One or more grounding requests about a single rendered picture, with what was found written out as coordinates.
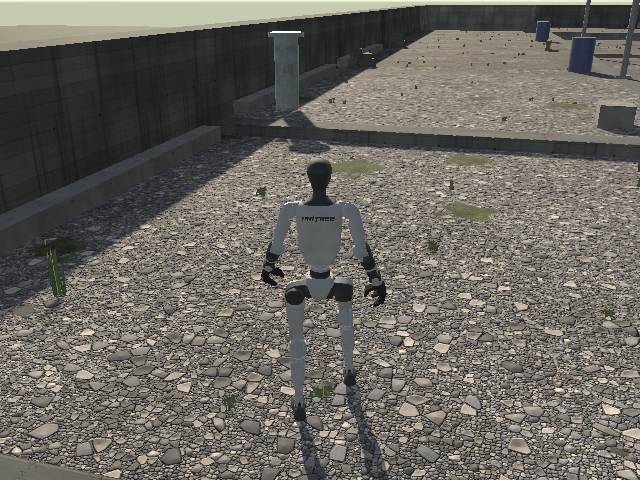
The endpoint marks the robot right upper arm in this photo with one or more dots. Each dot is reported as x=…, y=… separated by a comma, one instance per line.
x=351, y=212

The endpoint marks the right robot foot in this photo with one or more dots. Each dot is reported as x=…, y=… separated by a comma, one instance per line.
x=349, y=378

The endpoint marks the robot right hand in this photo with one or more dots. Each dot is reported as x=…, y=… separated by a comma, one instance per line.
x=379, y=291

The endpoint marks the robot left forearm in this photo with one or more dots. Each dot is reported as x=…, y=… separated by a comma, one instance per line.
x=270, y=259

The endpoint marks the robot right forearm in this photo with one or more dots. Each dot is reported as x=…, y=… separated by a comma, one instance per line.
x=370, y=268

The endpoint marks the robot left shin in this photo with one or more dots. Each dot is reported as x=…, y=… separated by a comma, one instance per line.
x=297, y=367

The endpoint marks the robot left upper arm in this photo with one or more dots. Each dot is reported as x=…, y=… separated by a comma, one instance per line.
x=287, y=212

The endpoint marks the robot left hand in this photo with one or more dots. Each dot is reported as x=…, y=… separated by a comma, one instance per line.
x=267, y=279

